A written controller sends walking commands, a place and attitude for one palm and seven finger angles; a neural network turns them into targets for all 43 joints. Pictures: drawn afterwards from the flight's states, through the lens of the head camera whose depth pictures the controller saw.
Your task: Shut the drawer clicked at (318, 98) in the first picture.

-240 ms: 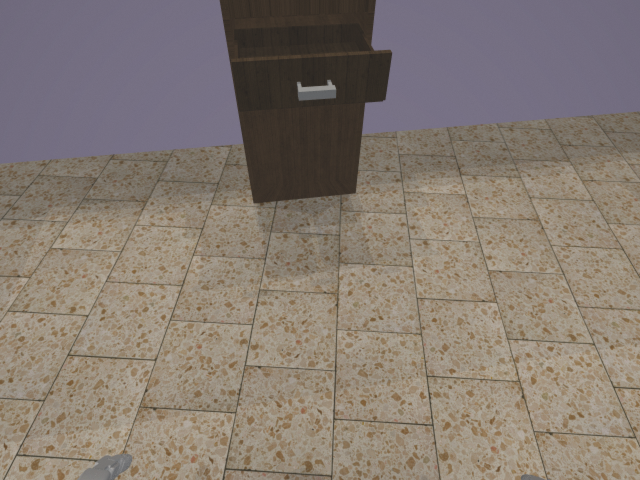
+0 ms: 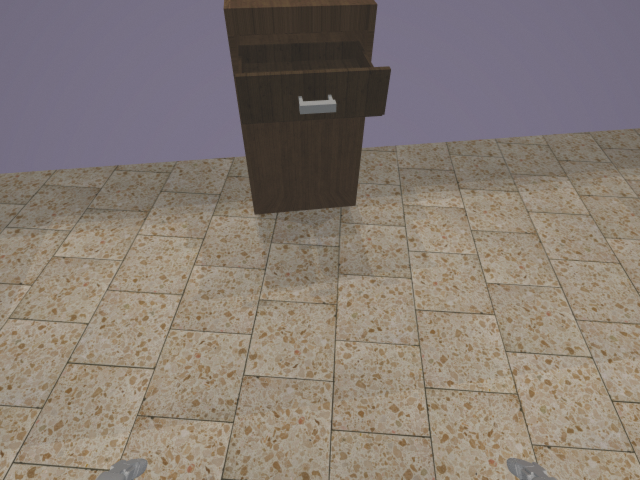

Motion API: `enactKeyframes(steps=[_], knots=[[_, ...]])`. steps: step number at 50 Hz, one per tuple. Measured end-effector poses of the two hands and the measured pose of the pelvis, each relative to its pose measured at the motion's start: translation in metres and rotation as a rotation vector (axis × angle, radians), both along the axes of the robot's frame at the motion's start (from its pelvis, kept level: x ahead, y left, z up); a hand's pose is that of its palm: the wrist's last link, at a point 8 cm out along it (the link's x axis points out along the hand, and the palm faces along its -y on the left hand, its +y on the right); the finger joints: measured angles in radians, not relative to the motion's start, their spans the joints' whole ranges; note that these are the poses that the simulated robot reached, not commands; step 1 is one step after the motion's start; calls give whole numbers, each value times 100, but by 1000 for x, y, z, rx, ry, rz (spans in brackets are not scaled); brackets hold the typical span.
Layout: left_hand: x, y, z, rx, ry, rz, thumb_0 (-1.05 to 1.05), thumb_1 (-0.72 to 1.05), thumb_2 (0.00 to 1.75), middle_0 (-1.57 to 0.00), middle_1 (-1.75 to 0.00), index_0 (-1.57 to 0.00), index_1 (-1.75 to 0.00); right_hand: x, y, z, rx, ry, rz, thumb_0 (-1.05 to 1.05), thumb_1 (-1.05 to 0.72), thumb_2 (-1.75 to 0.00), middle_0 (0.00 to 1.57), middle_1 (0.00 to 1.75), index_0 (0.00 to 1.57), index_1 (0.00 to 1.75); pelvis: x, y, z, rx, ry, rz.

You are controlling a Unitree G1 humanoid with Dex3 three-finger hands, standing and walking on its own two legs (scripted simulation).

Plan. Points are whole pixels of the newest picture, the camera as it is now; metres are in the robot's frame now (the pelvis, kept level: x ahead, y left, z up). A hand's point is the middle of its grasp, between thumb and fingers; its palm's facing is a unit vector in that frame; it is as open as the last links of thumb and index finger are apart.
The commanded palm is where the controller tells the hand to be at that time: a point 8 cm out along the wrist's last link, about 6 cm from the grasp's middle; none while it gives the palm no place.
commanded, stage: stand and wait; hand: left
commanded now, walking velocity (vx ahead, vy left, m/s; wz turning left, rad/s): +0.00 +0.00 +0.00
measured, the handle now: (316, 102) +1.07 +0.08 -0.06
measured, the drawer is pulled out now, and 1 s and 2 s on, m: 0.30 0.30 0.30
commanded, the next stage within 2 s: look at it before walking up in 0.80 s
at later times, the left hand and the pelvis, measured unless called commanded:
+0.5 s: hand out of the picture +0.05 +0.24 -0.15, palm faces -0.02 -0.94 -0.34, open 7.4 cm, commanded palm none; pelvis -0.02 -0.01 +0.01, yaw +0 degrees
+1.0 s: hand out of the picture +0.05 +0.23 -0.15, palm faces -0.04 -0.94 -0.33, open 7.4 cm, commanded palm none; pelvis -0.03 -0.02 +0.01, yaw -1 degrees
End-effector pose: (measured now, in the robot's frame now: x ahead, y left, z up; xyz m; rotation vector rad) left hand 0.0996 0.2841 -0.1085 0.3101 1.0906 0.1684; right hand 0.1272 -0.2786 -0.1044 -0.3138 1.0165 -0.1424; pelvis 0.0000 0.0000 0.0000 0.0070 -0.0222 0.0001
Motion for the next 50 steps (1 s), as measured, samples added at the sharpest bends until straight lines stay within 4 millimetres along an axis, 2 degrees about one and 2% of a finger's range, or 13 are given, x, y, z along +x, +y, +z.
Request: enactKeyframes(steps=[5, 15, 24, 36, 50], knots=[[-14, -3, -3, -5, 32, 12, 0, 90, 90, -20, -30, -20, -30, -13, -7, -2, -6, 34, -11, 1, -90, -90, 20, 30, 20, 30, -4, -4, 2, 0, -4, 1], [-46, -3, -4, 7, 108, 36, 0, 90, 90, -20, -29, -20, -30, -55, -22, -9, -18, 138, -47, 1, -90, -90, 20, 30, 20, 30, -13, -10, 4, -2, -10, 1], [-57, -4, -2, 15, 120, 38, 0, 90, 90, -20, -29, -20, -30, -82, -28, -12, -13, 181, -71, 1, -90, -90, 20, 30, 20, 30, -22, -14, 5, -2, -18, -2], [-57, -11, -1, 9, 107, 25, 0, 90, 90, -20, -29, -20, -30, -95, -28, -14, -2, 191, -77, 1, -90, -90, 20, 30, 20, 30, -29, -16, 6, -2, -16, -7], [-58, -13, -4, 2, 124, 23, 0, 90, 90, -20, -29, -20, -30, -96, -29, -12, -4, 202, -86, 1, -90, -90, 20, 30, 20, 30, -27, -17, 7, -3, -8, -11]])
